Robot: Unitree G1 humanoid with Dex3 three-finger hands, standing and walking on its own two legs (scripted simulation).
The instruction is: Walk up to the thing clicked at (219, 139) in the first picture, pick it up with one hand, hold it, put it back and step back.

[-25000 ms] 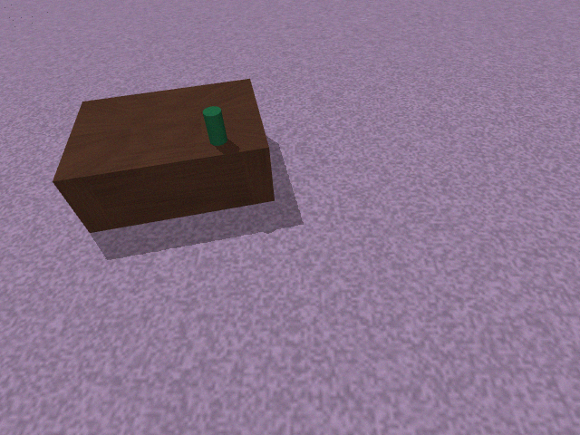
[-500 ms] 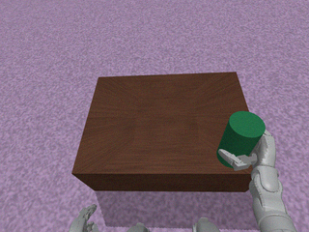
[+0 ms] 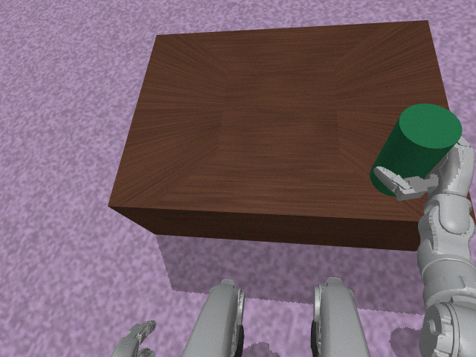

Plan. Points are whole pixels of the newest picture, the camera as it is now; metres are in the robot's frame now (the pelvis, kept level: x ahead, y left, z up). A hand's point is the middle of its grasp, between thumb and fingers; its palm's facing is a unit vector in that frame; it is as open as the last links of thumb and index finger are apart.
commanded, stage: crouch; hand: right
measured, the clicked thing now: (408, 155) +0.45 -0.22 +0.00
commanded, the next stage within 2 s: lower in 0.52 s
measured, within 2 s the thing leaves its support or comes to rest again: neither
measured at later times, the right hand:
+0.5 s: hand (397, 162) +0.47 -0.23 -0.07, palm faces +0.24 +0.97 -0.02, open 10.7 cm
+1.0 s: hand (385, 174) +0.48 -0.23 -0.15, palm faces +0.24 +0.97 -0.02, open 10.7 cm
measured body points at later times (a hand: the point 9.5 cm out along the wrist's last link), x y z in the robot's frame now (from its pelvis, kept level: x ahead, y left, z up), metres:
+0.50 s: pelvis -0.02 +0.00 -0.06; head +0.17 -0.04 +0.35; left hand +0.08 +0.27 -0.18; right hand +0.45 -0.28 -0.07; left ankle +0.03 +0.15 -0.56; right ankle +0.06 -0.14 -0.56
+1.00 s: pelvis -0.03 +0.00 -0.13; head +0.19 -0.04 +0.26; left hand +0.05 +0.28 -0.25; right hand +0.46 -0.28 -0.15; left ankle +0.03 +0.15 -0.56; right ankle +0.06 -0.14 -0.56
